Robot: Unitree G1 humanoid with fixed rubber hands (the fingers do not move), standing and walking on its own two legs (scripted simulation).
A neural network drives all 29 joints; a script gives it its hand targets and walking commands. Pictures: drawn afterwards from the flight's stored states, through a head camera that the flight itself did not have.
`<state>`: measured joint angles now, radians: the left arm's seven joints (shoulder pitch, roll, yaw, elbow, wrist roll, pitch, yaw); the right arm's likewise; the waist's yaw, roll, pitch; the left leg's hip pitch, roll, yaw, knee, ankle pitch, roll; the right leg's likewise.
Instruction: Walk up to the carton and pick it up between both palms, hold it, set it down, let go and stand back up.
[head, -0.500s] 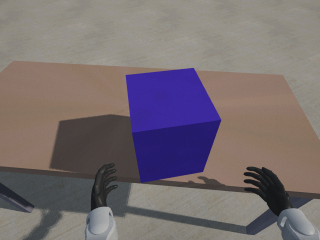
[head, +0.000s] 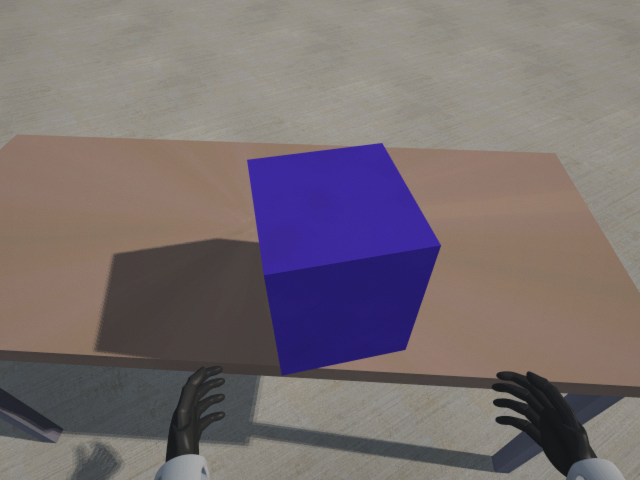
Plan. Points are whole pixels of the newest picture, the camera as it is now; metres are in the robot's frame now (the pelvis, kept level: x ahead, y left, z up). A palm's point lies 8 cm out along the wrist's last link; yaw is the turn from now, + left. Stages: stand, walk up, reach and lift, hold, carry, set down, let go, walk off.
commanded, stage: set down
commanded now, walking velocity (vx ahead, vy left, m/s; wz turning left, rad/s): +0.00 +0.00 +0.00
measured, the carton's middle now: (331, 260) +0.42 +0.01 +0.03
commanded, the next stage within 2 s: let go in 0.92 s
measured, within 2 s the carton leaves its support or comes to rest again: neither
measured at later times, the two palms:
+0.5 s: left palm (175, 466) +0.17 +0.20 -0.04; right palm (553, 462) +0.16 -0.24 -0.04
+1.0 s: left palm out of the picture +0.16 +0.22 -0.06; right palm (532, 477) +0.15 -0.22 -0.06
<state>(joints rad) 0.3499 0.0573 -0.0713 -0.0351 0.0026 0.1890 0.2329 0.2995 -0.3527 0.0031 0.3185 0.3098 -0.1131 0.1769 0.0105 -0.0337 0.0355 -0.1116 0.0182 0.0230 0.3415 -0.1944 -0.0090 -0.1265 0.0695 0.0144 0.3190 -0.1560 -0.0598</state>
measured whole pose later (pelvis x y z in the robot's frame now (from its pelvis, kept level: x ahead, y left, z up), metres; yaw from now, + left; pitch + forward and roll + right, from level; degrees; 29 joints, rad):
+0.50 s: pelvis +0.01 +0.01 +0.00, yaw -1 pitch -1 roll +0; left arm 0.37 0.09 -0.05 0.13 -0.01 0.12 0.18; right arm 0.31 -0.32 -0.02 0.44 0.24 -0.14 0.19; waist 0.03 -0.03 0.03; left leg -0.12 0.02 0.04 0.36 -0.22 0.00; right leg -0.13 0.07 0.03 0.32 -0.16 -0.05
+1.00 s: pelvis +0.01 +0.01 +0.00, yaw -1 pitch -2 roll +0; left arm 0.34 0.15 -0.03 0.28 -0.02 0.11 0.13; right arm 0.29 -0.25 -0.01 0.55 0.15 -0.17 0.13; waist 0.03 -0.03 0.05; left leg -0.11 0.01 0.05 0.37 -0.23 0.01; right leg -0.13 0.06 0.03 0.34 -0.18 -0.04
